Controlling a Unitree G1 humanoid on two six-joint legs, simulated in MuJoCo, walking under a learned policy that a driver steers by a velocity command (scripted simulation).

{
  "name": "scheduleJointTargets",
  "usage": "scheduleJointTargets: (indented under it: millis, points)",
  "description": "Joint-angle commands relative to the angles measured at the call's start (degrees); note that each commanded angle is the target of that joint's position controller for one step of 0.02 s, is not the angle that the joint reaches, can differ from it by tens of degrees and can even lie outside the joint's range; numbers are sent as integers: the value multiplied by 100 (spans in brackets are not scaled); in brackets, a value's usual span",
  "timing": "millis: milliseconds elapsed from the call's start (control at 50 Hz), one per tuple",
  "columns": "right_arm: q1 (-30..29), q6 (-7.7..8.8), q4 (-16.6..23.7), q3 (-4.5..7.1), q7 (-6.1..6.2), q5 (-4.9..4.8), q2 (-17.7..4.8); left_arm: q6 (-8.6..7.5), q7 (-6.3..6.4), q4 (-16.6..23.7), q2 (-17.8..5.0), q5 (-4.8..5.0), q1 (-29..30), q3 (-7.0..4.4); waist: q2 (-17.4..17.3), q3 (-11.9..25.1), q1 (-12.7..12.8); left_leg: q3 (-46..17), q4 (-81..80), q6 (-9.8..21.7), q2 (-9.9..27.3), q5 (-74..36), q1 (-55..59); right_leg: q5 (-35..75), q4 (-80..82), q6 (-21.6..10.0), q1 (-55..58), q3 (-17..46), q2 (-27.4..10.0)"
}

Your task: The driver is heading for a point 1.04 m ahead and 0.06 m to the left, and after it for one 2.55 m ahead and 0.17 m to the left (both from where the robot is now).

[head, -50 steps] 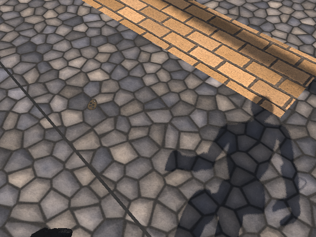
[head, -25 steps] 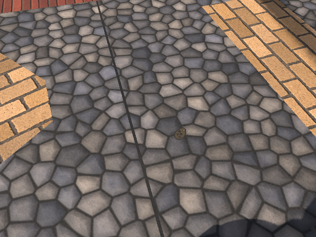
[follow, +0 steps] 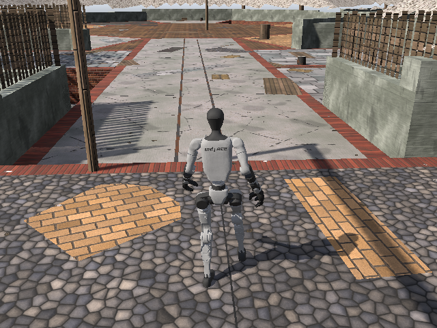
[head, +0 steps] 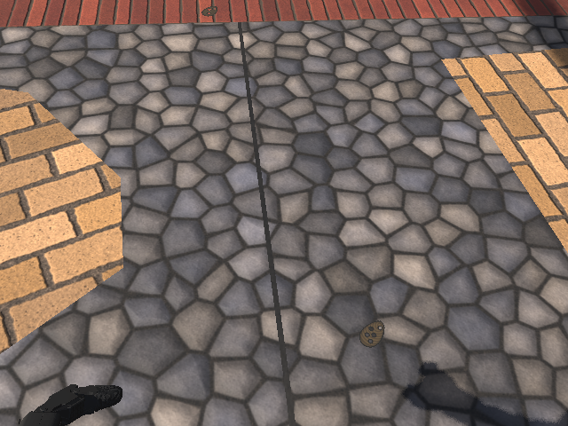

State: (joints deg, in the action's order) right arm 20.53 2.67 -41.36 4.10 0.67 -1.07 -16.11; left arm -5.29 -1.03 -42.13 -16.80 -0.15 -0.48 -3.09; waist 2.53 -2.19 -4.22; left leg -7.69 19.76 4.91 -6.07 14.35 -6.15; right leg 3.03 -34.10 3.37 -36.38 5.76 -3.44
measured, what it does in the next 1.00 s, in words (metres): walks ahead: right foot, then left foot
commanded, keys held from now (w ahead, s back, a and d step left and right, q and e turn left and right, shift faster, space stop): w+q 0.32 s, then w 0.30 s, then w+e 0.38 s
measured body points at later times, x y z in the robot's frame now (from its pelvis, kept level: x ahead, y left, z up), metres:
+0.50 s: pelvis +0.27 -0.02 +0.00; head +0.30 -0.01 +0.45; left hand +0.20 +0.26 -0.13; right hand +0.54 -0.20 -0.08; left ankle +0.38 +0.18 -0.70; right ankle +0.23 -0.15 -0.75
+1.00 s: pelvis +0.52 +0.11 +0.00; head +0.54 +0.11 +0.45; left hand +0.63 +0.39 -0.11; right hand +0.62 -0.16 -0.12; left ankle +0.43 +0.18 -0.75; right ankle +0.72 -0.03 -0.69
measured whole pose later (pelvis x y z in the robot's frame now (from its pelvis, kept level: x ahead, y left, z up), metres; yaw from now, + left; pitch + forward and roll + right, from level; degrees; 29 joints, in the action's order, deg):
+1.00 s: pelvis +0.52 +0.11 +0.00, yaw +9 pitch +1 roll +2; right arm 18.6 5.4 -47.1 4.0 0.2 0.9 -15.2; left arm -2.0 -1.6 -46.4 -16.8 1.2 -8.6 -3.4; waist 2.8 -1.2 -3.2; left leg 10.7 12.2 2.2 -2.2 13.9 1.0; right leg 2.0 -45.2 0.7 -39.5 3.1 -6.0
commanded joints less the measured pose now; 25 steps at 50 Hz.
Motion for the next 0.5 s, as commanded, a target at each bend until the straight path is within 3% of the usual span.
scheduleJointTargets:
  millis: [20, 80, 100, 120, 140, 160, 180, 200, 220, 240, 260, 300, 340, 400, 460, 500]
  points:
    - [157, 32, 215, 276, 56, -42, -962, -138, -64, 559, -489, 49, 645, -105, -727, 48, -7, -1169, -309, 715, 1340, -834, -345, 186, 471, -69, 615, -114, 273]
    - [127, -43, 189, 288, 94, -32, -954, -217, -95, 552, -660, 62, 421, -180, -949, 116, 149, -1600, 204, 618, 1474, -1109, 32, -549, 673, -257, 956, -100, 335]
    - [49, -69, 207, 276, 94, -31, -910, -246, -78, 466, -715, 59, 76, -226, -1034, 227, 338, -1636, 457, 542, 1397, -1359, 17, -656, 831, -367, 1422, -212, 382]
    - [-25, -72, 258, 210, 78, -14, -738, -276, -41, 332, -874, 11, -509, -317, -980, 609, 634, -1461, 1109, 371, 1099, -1696, -157, -578, 963, -554, 2378, -206, 270]
    - [-51, -57, 381, 86, 54, 76, -434, -286, 7, 255, -1168, -80, -1394, -399, -471, 1440, 1008, -1033, 2649, 149, 754, -1048, -881, -803, 778, -919, 3923, 633, -638]
    - [783, -10, 515, -19, 51, -90, -86, -201, -2, 54, -1576, -124, -1953, -505, 1484, 2202, 666, -304, 4531, -284, -58, 1803, -2988, -2005, 1262, -1863, 5846, 3288, -1938]
    - [787, 1, 380, 57, 74, -150, -668, -171, -39, 97, -1062, 37, -1871, -393, 1142, 1895, 752, -418, 5346, -356, 404, 1919, -3754, -3262, 1597, -1824, 5721, 3944, -2078]
    - [146, -24, 422, 154, 68, -118, -1009, -128, -9, 175, -695, 50, -1619, -294, 573, 1127, 910, -318, 5534, -396, 614, 1380, -3949, -3227, 1708, -1563, 5015, 3031, -1824]
    - [-200, -49, 487, 166, 77, -55, -1005, -80, 9, 206, -602, -9, -1324, -246, 181, 690, 828, -108, 5438, -427, 816, 961, -3777, -2543, 1792, -1403, 4290, 2264, -1589]
    - [-433, -47, 562, 180, 57, 8, -930, -53, 21, 161, -493, -35, -1156, -210, 127, 347, 737, -81, 5175, -437, 971, 689, -3658, -1908, 1923, -1361, 3715, 1727, -1376]
    - [-415, -66, 584, 182, 18, -17, -815, -62, 41, 129, -429, -74, -1089, -177, 269, 255, 600, -65, 4995, -418, 1125, 516, -3394, -1519, 2058, -1294, 3355, 1288, -1215]
    - [-375, -126, 614, 138, -22, -78, -559, -106, 49, 41, -428, -29, -1090, -191, 385, 192, 524, 90, 4716, -426, 1237, 417, -3245, -1140, 2318, -1338, 3082, 732, -1107]
    - [-588, -155, 735, 84, -31, -35, -406, -150, 47, -74, -580, 3, -1187, -240, 240, 101, 533, 125, 4310, -473, 1295, 218, -3387, -727, 2505, -1472, 3004, 412, -1171]
    - [-850, -103, 785, 9, -76, 2, -282, -142, 24, -209, -734, 9, -1290, -273, 97, 107, 565, 157, 3395, -489, 1252, -507, -3382, -148, 2606, -1528, 3130, -105, -1111]
    - [-1432, 4, 873, -67, -186, 13, -199, -81, 25, -313, -842, 84, -1396, -275, 58, -50, 738, 505, 2251, -440, 1132, -1289, -3013, 57, 2643, -1392, 3096, -650, -924]
    - [-1827, 42, 982, -98, -253, -2, -185, -27, 29, -446, -953, 144, -1680, -290, 56, -140, 872, 692, 1797, -405, 1058, -1388, -2870, 19, 2627, -1364, 3270, -716, -1007]
Next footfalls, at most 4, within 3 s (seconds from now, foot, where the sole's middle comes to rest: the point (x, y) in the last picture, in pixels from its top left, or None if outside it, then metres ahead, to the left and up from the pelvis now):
0.14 right None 0.27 -0.14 -0.78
0.64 left None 0.47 0.19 -0.78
1.18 right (250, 294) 0.81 0.02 -0.78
1.62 left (190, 208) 1.11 0.19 -0.78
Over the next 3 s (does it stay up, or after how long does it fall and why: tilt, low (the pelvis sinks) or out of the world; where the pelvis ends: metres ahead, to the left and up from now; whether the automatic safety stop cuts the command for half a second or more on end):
stays up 1.04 0.14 0.00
